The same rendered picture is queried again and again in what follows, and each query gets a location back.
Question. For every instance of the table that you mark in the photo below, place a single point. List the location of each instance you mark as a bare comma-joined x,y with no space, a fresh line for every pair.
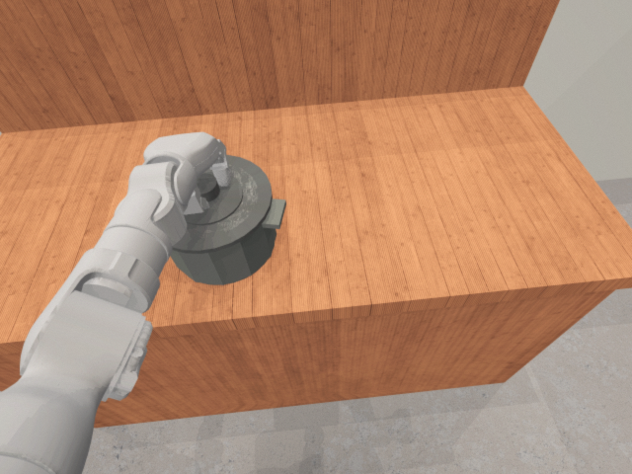
438,232

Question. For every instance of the lid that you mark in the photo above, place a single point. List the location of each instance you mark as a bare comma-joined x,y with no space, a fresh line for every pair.
234,215

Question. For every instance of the knob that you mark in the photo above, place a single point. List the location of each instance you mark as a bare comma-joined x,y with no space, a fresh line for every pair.
208,187

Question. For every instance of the left robot forearm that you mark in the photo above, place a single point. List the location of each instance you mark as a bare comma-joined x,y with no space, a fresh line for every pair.
124,266

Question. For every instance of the robot left hand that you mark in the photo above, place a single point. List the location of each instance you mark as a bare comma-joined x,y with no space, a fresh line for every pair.
203,151

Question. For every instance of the robot left upper arm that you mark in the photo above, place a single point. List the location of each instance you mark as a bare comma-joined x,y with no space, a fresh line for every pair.
91,351

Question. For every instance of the pot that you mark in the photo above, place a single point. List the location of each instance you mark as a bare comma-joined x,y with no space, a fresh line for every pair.
239,261

